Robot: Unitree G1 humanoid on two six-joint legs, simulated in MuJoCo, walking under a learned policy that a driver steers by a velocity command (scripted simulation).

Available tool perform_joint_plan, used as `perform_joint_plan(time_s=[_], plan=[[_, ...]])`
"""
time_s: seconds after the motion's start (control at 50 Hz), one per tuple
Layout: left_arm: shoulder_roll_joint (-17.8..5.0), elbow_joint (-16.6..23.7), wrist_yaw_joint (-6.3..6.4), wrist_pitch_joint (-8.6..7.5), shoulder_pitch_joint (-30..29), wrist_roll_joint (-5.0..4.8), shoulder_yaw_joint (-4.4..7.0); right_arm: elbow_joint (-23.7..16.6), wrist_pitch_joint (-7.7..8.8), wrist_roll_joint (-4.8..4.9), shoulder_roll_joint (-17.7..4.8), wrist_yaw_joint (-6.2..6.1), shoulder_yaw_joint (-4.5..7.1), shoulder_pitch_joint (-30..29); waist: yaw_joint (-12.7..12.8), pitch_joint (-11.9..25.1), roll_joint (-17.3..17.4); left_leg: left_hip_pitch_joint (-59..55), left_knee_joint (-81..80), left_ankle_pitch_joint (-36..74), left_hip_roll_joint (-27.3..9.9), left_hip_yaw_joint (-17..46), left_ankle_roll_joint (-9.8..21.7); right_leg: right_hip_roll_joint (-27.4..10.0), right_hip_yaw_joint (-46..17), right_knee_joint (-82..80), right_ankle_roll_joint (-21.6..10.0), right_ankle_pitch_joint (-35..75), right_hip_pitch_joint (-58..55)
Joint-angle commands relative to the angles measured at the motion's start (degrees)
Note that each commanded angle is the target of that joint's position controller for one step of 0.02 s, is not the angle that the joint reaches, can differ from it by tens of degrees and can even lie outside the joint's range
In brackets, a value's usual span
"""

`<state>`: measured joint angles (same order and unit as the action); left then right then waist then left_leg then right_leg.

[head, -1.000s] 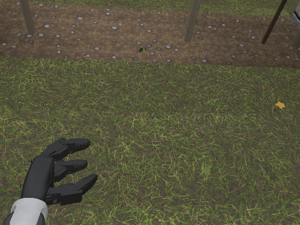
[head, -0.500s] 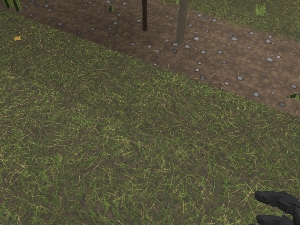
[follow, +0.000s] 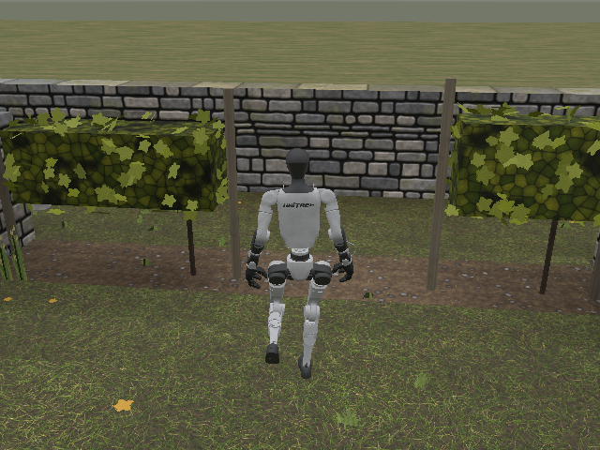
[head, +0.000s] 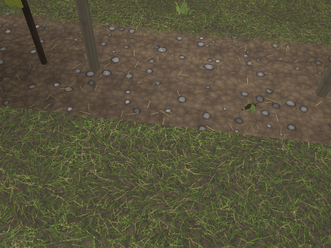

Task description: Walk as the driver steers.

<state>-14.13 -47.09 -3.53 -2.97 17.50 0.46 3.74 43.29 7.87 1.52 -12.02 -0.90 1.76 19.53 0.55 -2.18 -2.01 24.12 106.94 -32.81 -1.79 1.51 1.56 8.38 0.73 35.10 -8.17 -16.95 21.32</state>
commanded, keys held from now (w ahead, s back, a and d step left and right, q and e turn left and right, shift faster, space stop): w+e+shift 0.14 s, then e+shift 0.24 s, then shift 0.30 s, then q+shift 0.32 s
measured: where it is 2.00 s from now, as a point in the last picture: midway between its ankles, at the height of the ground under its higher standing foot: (200, 215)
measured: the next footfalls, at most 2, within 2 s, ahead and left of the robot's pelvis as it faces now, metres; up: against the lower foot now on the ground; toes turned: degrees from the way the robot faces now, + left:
left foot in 0.22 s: +0.44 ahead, +0.17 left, +0.00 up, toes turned -21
right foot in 0.58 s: +0.43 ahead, -0.11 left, +0.00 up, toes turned -26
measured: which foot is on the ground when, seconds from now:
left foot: up 0.00-0.20, down 0.22-0.58, up 0.60-0.94, down 0.96-1.00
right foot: down 0.00-0.22, up 0.24-0.56, down 0.58-0.96, up 0.98-1.00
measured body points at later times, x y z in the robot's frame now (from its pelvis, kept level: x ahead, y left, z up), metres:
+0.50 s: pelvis +0.36 +0.03 +0.01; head +0.39 -0.01 +0.46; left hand +0.68 +0.19 -0.04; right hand +0.28 -0.25 -0.12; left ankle +0.40 +0.18 -0.72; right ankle +0.40 -0.11 -0.66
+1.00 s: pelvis +0.59 -0.07 -0.15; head +0.63 -0.07 +0.29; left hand +0.76 +0.13 -0.29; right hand +0.62 -0.36 -0.25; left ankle +0.72 -0.06 -0.89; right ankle +0.42 -0.11 -0.68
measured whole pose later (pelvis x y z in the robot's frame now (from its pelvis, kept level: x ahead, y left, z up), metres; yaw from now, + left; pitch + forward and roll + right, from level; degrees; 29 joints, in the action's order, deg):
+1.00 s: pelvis +0.59 -0.07 -0.15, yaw -23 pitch +2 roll -3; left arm -12.3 -43.3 6.2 -1.6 18.0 0.3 1.5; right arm 39.1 2.7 0.1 -14.1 4.3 2.2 11.8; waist -0.2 -2.2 1.2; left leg 24.5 24.3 9.2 3.3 3.5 2.5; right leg 2.4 6.2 93.4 -3.0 -42.0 27.5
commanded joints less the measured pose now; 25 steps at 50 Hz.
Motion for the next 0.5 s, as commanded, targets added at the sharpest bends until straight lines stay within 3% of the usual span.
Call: perform_joint_plan(time_s=[0.02,0.04,0.06,0.08,0.1,0.12,0.14,0.16,0.18,0.2,0.22,0.24,0.26,0.28,0.3,0.32,0.34,0.36,0.38,0.4,0.42,0.44,0.46,0.48,0.5], plan=[[-10.9,4.8,2.90,-0.93,2.9,-0.31,2.55,-11.4,2.62,0.68,-9.2,-0.47,1.92,-5.0,-3.8,7.3,8.8,38.6,-21.8,11.3,-2.3,9.6,-3.0,-25.2,-48.2,-16.3,-18.5,-0.2,-27.6],[-9.5,7.1,3.36,-1.60,-3.3,0.26,2.04,-10.8,0.98,0.14,-9.6,-1.45,2.19,-4.8,-6.0,2.5,7.7,33.1,-27.7,12.6,-4.5,12.2,-5.9,-26.6,-51.2,-15.2,-19.5,5.2,-13.9],[-6.6,8.3,3.33,-2.47,-5.5,0.72,0.85,-9.9,-0.43,-0.51,-9.9,-2.06,1.95,-6.6,-6.2,-1.9,11.5,26.5,-35.4,10.1,-6.1,11.4,-8.1,-23.8,-47.0,-15.9,-18.2,8.6,-0.7],[-6.1,8.4,3.90,-2.88,-5.0,-0.16,0.79,-11.8,-0.56,-1.90,-9.8,-2.38,1.98,-9.7,-5.5,-3.8,10.6,20.5,-46.6,13.5,-6.2,10.6,-8.5,-19.5,-42.0,-16.4,-15.9,8.5,6.7],[-7.5,6.7,4.96,-2.85,-2.3,-1.07,1.30,-12.3,-0.32,-2.97,-7.8,-1.81,1.05,-13.2,-3.8,-2.2,7.3,10.4,-56.1,20.7,-4.6,7.8,-7.5,-13.3,-34.2,-15.9,-13.1,8.5,11.0],[-8.2,5.3,5.77,-2.48,1.1,-1.80,1.66,-12.7,0.25,-2.99,-7.0,-0.93,0.73,-15.1,-1.6,-0.2,2.7,2.4,-62.7,29.7,-1.6,4.2,-6.2,-9.4,-28.2,-13.1,-11.0,10.8,12.3],[-8.5,4.3,5.84,-2.05,3.5,-2.24,1.77,-13.3,0.53,-2.42,-6.2,-0.34,0.74,-17.1,0.0,0.8,1.5,-3.0,-65.2,33.7,1.6,0.9,-5.7,-7.5,-26.1,-12.7,-9.4,13.5,12.6],[-8.4,3.6,5.96,-1.18,5.3,-2.61,1.84,-14.1,0.74,-2.45,-5.9,0.04,1.00,-17.4,0.5,0.6,1.5,-6.7,-69.0,36.3,4.2,-0.2,-5.1,-6.1,-26.6,-10.1,-7.7,17.8,11.1],[-8.0,3.2,5.98,-0.03,5.8,-2.59,1.87,-13.4,0.70,-2.50,-4.9,-0.04,1.48,-13.2,-1.5,3.6,0.1,-15.0,-68.8,38.5,7.2,-1.2,-4.9,-4.4,-25.9,-6.4,-6.2,24.0,10.7],[-7.9,4.8,6.19,0.60,2.0,-2.07,1.79,-11.7,0.59,-2.69,-5.8,-0.23,2.57,-4.8,-7.1,7.7,0.4,-26.2,-67.9,43.4,9.0,-2.0,-4.6,-0.9,-23.7,2.1,-2.5,35.1,11.8],[-8.3,7.6,6.28,0.52,-5.9,-0.92,1.68,-7.9,0.75,-2.65,-9.5,-0.11,4.57,10.7,-16.6,15.1,-1.5,-41.6,-64.7,50.4,6.3,2.1,-4.4,1.8,-21.9,17.9,2.9,37.9,14.1],[-4.1,10.6,5.67,0.68,-5.8,-0.01,0.57,-6.0,0.48,-2.04,-14.2,0.22,4.86,18.8,-17.1,21.9,13.4,-45.8,-71.0,57.8,-7.0,14.1,0.9,6.5,-16.8,40.4,7.1,-7.4,13.3],[0.4,12.1,4.77,1.07,11.3,-2.86,-0.70,-8.0,0.27,-2.59,-13.9,0.84,3.79,9.2,-3.0,26.2,30.5,-47.1,-76.8,59.6,-23.6,39.9,11.8,5.6,-18.9,58.8,8.9,-22.4,19.1],[-2.8,11.8,4.42,2.06,10.6,-3.86,-0.46,-10.9,-0.36,-2.02,-11.5,1.43,3.77,1.5,-2.5,19.6,27.1,-42.8,-78.5,51.1,-25.9,41.9,15.1,0.1,-15.3,62.3,10.1,-18.7,28.4],[-5.5,12.7,4.71,3.41,4.0,-3.43,0.49,-11.5,-0.78,-1.57,-8.2,1.35,3.53,-1.1,-4.3,11.9,18.0,-35.0,-78.4,46.5,-23.3,34.9,13.9,-3.3,-11.3,61.8,10.7,-14.1,31.9],[-6.9,14.2,5.19,4.74,-0.6,-1.88,1.22,-10.4,-1.24,-1.41,-7.3,1.60,3.07,-2.5,-3.8,5.8,8.3,-26.1,-79.3,45.2,-19.8,27.2,11.9,-5.5,-8.2,59.6,10.6,-11.3,31.8],[-6.9,15.4,5.03,5.67,-1.3,-1.29,1.61,-9.6,-1.42,-1.25,-7.2,1.45,2.94,-4.6,-1.6,2.0,6.1,-18.0,-80.2,41.4,-17.7,21.6,10.4,-7.6,-7.8,55.5,9.7,-9.4,29.5],[-6.0,16.2,4.40,6.53,-1.5,-1.41,1.32,-8.9,-1.40,-1.11,-7.8,1.13,3.04,-6.8,0.5,-0.2,5.8,-12.1,-81.8,36.0,-16.1,17.0,8.8,-10.4,-8.0,47.3,8.3,-8.5,25.7],[-4.9,17.1,4.25,7.05,-2.2,-1.52,1.08,-7.6,-1.58,-0.36,-8.7,0.96,3.33,-8.0,1.0,-1.8,7.2,-8.7,-85.0,34.5,-14.7,12.8,7.9,-11.9,-6.9,39.1,7.4,-8.4,22.8],[-4.2,18.6,4.30,6.97,-5.3,-1.10,0.64,-6.2,-1.78,-0.23,-10.5,1.04,3.73,-8.4,0.4,-2.5,7.5,-5.7,-88.0,37.0,-14.7,10.9,8.4,-12.0,-5.1,31.8,7.0,-7.0,19.8],[-3.7,19.7,4.02,6.67,-7.8,-0.57,0.47,-4.7,-2.25,-0.47,-12.6,1.12,4.24,-8.3,-0.2,-1.1,6.5,-4.5,-88.0,42.9,-15.3,9.0,9.3,-11.8,-4.4,26.2,6.7,-3.0,16.5],[-2.3,18.2,3.40,6.49,-4.2,-0.39,0.08,-3.5,-2.85,-0.75,-14.7,1.50,5.07,-8.9,1.4,4.2,6.8,-5.4,-84.5,49.5,-14.8,4.9,9.8,-11.1,-3.1,24.4,6.6,2.6,10.0],[-2.5,17.2,2.87,6.21,-3.1,-0.95,-0.17,-3.3,-2.96,-0.14,-14.7,1.86,4.98,-10.0,1.7,6.2,6.7,-6.3,-84.1,51.5,-13.8,2.4,9.6,-10.2,-2.0,20.3,6.3,4.5,6.8],[-5.9,13.6,2.49,6.28,3.7,-0.15,1.40,-4.5,-1.99,-0.80,-15.9,2.59,5.25,-13.9,4.5,11.7,5.2,-6.2,-78.9,54.5,-15.1,0.1,9.8,-8.4,0.9,29.4,6.5,17.2,-1.9],[-7.7,12.7,2.59,6.88,5.4,-0.48,2.18,-5.3,-1.43,0.13,-15.2,3.15,4.77,-16.8,6.0,12.1,5.1,-4.5,-76.4,56.0,-14.2,-2.1,8.1,-7.5,1.9,28.1,5.9,16.8,-4.9]])
Velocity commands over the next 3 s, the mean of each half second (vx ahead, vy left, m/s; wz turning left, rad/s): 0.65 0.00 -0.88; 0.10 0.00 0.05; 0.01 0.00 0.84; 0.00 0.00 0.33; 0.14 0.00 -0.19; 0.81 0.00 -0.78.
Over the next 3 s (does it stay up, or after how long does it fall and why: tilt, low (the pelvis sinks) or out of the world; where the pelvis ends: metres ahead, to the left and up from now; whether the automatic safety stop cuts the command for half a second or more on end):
stays up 1.06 -0.32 -0.17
